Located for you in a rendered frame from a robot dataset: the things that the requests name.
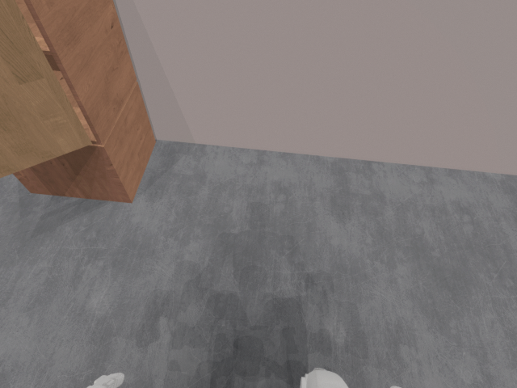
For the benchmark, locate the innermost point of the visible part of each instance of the robot right thigh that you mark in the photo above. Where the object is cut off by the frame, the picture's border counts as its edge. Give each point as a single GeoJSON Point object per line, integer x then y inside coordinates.
{"type": "Point", "coordinates": [322, 379]}

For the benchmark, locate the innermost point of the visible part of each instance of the cupboard door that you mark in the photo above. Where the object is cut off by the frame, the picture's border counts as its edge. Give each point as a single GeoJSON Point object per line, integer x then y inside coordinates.
{"type": "Point", "coordinates": [37, 121]}

